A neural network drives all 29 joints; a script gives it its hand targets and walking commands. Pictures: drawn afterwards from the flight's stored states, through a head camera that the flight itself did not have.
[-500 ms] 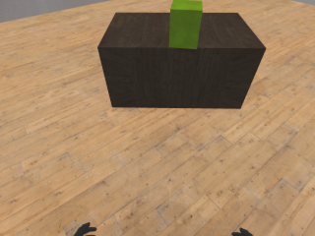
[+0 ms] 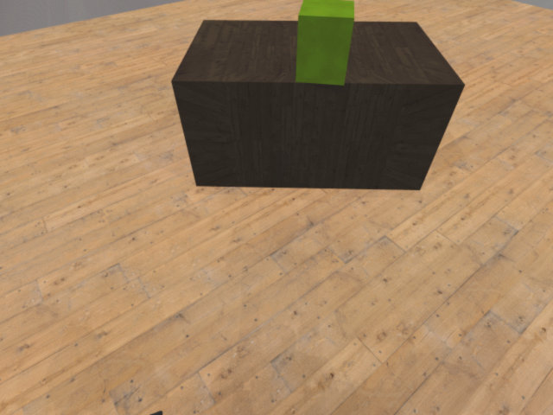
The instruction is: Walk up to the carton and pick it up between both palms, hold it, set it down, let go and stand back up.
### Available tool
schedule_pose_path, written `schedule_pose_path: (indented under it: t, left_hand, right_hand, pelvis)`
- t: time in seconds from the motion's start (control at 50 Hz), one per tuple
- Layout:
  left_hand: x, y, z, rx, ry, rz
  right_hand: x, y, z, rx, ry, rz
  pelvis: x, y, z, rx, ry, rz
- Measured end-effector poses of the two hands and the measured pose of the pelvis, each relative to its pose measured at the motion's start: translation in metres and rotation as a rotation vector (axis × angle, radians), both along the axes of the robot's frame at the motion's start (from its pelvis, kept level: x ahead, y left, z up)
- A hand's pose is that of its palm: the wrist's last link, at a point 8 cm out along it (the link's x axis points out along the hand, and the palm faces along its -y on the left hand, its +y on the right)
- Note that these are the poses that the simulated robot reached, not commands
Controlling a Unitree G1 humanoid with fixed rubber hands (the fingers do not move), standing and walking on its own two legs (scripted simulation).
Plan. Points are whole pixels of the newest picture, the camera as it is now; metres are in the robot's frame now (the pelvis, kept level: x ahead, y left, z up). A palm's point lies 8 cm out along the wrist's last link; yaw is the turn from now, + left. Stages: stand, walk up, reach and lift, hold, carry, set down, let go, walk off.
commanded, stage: stand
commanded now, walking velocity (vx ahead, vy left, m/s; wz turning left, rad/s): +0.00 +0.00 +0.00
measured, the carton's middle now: (324, 42) +1.48 -0.15 -0.04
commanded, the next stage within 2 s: none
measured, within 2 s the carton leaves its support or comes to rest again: neither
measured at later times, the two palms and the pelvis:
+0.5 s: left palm out of the picture +0.05 +0.23 -0.12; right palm out of the picture +0.03 -0.24 -0.12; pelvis -0.01 -0.01 +0.01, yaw +0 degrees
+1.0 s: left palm out of the picture +0.03 +0.22 -0.13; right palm out of the picture +0.03 -0.22 -0.13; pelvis +0.02 +0.00 +0.01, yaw +0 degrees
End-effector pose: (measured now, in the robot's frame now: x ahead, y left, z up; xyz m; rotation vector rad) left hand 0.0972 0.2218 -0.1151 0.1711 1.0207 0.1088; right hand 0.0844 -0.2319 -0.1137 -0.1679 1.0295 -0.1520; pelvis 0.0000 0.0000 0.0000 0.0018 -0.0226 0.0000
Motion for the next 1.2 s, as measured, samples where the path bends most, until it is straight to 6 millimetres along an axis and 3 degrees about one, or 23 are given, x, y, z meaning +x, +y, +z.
schedule_pose_path:
  t: [0.14, 0.32, 0.56, 0.68, 0.8, 0.9, 1.0, 1.2]
  left_hand:
    - [-0.003, 0.004, 0.002, 0.014, 0.004, 0.014]
    - [-0.03, 0.007, 0.0, 0.04, 0.076, 0.038]
    - [-0.049, 0.003, -0.01, 0.017, 0.159, 0.051]
    - [-0.053, 0.0, -0.014, -0.003, 0.201, 0.057]
    - [-0.057, 0.004, -0.014, 0.004, 0.229, 0.085]
    - [-0.068, -0.005, -0.016, -0.01, 0.282, 0.099]
    - [-0.065, -0.005, -0.016, -0.005, 0.293, 0.099]
    - [-0.053, -0.007, -0.018, -0.006, 0.309, 0.082]
  right_hand:
    - [-0.016, 0.003, -0.005, 0.012, 0.035, -0.015]
    - [-0.033, 0.003, -0.013, 0.043, 0.084, -0.033]
    - [-0.072, -0.013, -0.009, -0.002, 0.207, -0.069]
    - [-0.088, -0.002, -0.012, 0.014, 0.279, -0.075]
    - [-0.083, 0.009, -0.017, 0.035, 0.307, -0.066]
    - [-0.069, 0.011, -0.02, 0.048, 0.303, -0.065]
    - [-0.057, 0.012, -0.021, 0.051, 0.292, -0.08]
    - [-0.067, 0.021, -0.022, 0.058, 0.358, -0.091]
  pelvis:
    - [-0.002, -0.002, 0.002, 0.003, -0.012, -0.006]
    - [-0.008, -0.008, 0.004, 0.005, -0.022, -0.004]
    - [-0.01, -0.01, 0.008, 0.0, -0.012, -0.006]
    - [-0.007, -0.008, 0.009, -0.003, 0.001, -0.007]
    - [0.001, -0.006, 0.01, 0.002, 0.012, -0.004]
    - [0.009, -0.005, 0.011, 0.001, 0.007, -0.002]
    - [0.018, -0.005, 0.012, -0.004, 0.001, -0.006]
    - [0.025, -0.004, 0.012, -0.004, -0.001, -0.01]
